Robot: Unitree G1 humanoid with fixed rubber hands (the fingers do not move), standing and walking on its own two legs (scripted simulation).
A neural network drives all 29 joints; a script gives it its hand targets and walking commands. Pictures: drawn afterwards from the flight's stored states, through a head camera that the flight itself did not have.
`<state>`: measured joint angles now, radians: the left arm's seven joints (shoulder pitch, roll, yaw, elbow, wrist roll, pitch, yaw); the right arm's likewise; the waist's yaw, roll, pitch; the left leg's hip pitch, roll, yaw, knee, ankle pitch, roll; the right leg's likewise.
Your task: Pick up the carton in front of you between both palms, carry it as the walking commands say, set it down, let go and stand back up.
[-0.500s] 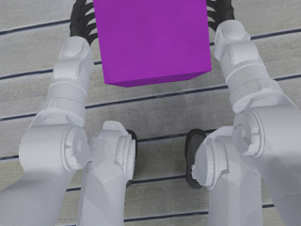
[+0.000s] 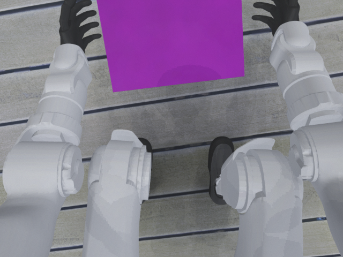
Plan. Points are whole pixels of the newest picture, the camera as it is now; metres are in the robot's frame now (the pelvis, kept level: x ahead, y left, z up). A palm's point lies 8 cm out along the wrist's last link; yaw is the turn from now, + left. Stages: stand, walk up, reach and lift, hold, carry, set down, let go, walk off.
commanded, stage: set down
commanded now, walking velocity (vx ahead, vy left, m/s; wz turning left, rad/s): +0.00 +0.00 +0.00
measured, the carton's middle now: (171, 34) +0.51 +0.04 -0.24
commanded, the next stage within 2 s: let go in 1.12 s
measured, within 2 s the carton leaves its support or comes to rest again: neither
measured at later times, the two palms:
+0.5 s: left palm (8, 8) +0.49 +0.22 -0.03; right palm out of the picture +0.53 -0.16 -0.04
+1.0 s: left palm out of the picture +0.49 +0.23 +0.12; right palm out of the picture +0.54 -0.17 +0.12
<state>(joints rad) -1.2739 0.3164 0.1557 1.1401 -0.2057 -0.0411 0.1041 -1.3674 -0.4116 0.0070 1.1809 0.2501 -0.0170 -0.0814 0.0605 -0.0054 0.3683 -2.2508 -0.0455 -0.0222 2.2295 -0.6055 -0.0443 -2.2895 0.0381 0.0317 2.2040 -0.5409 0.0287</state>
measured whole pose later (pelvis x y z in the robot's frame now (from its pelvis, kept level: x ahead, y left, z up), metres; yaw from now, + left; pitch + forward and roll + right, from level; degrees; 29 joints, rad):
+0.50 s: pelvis +0.01 +0.00 +0.09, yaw +1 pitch +45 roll +1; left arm -1.05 0.21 0.24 0.89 -0.12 0.06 0.11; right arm -1.15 -0.32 -0.16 0.98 0.09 0.07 -0.07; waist 0.06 -0.02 0.00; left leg -2.12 -0.04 -0.01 1.92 -0.58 -0.02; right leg -2.15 0.02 0.05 1.91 -0.53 0.03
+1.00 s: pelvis +0.04 +0.00 +0.22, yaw +0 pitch +47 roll +2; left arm -0.88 0.20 0.31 0.75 -0.06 0.11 0.01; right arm -0.98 -0.26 -0.22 0.81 0.00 0.15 -0.03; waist 0.07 -0.03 -0.14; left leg -1.78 -0.02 -0.02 1.44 -0.47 -0.03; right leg -1.82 0.03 0.04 1.44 -0.43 0.01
